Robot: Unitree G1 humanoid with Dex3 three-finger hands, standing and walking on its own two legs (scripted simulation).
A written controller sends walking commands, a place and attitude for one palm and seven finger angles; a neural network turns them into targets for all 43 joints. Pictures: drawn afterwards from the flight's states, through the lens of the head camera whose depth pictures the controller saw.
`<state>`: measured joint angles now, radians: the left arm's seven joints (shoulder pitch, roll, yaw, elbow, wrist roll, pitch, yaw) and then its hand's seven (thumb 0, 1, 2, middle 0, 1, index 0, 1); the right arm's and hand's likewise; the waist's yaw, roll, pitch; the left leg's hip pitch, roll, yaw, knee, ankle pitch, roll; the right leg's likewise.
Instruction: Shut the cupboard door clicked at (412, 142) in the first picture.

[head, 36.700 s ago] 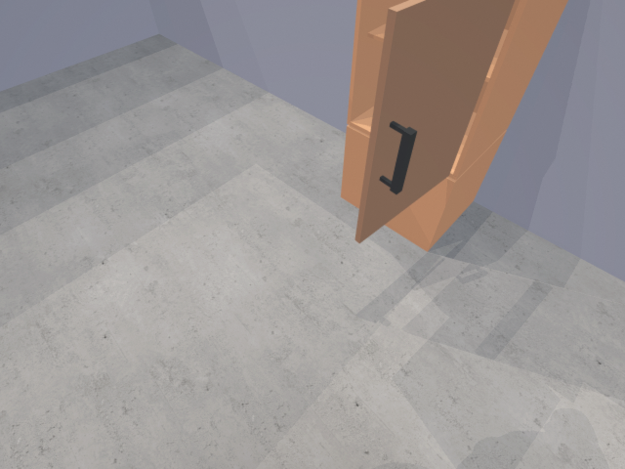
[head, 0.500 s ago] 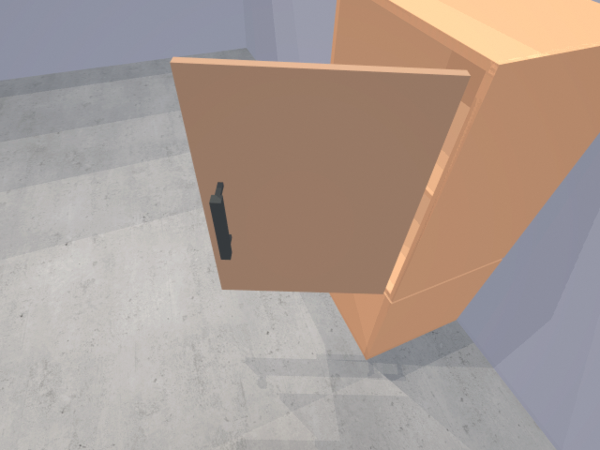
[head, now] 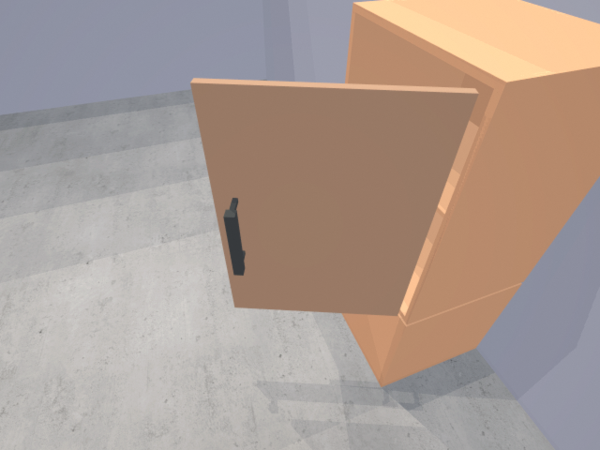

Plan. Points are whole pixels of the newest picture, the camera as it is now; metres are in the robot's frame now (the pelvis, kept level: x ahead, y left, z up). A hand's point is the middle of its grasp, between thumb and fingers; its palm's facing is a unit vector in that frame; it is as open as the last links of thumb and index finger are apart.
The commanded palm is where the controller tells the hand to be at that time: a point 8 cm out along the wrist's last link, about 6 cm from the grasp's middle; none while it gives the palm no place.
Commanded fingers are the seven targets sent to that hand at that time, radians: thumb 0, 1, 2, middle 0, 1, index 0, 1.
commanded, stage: look again from close up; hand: left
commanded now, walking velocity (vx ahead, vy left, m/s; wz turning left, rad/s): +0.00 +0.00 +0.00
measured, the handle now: (236, 237) +0.52 +0.16 -0.04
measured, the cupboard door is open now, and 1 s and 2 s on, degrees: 66 66 66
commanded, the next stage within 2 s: shuffle to correct the standing spot in 0.24 s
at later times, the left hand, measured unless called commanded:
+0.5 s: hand out of the picture +0.02 +0.18 -0.17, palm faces +0.00 -0.98 -0.19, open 7.4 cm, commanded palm none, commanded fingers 0.00 0.90 0.90 -0.20 -0.30 -0.20 -0.30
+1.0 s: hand out of the picture +0.04 +0.14 -0.17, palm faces +0.06 -0.99 -0.12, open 7.4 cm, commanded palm none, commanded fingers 0.00 0.90 0.90 -0.20 -0.30 -0.20 -0.30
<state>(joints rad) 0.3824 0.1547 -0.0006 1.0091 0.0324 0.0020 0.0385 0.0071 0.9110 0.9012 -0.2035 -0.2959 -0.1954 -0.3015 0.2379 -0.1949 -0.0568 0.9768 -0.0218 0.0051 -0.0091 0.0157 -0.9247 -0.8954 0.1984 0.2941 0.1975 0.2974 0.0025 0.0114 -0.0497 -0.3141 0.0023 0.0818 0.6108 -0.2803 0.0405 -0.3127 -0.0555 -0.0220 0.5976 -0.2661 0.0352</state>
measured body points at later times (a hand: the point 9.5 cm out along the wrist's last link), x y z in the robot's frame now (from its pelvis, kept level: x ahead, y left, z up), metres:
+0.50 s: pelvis +0.01 +0.00 +0.01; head +0.00 +0.01 +0.46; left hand +0.02 +0.23 -0.15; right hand +0.02 -0.23 -0.14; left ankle +0.03 +0.09 -0.73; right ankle +0.03 -0.14 -0.73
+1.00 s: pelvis +0.07 +0.00 +0.01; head +0.09 +0.02 +0.46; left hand +0.04 +0.19 -0.16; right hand +0.09 -0.23 -0.14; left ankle +0.03 +0.09 -0.72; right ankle +0.04 -0.14 -0.72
